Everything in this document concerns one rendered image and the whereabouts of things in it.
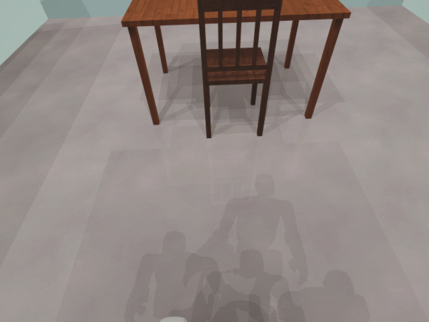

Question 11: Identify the table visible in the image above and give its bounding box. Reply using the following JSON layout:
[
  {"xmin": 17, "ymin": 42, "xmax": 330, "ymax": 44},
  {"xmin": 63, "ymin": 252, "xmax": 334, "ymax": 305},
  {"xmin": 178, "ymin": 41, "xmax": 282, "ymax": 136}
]
[{"xmin": 121, "ymin": 0, "xmax": 351, "ymax": 125}]

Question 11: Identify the chair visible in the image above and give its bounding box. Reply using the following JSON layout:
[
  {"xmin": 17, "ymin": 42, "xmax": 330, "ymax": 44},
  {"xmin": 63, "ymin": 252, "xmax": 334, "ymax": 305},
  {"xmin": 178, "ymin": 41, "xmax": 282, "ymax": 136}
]
[{"xmin": 198, "ymin": 0, "xmax": 283, "ymax": 138}]

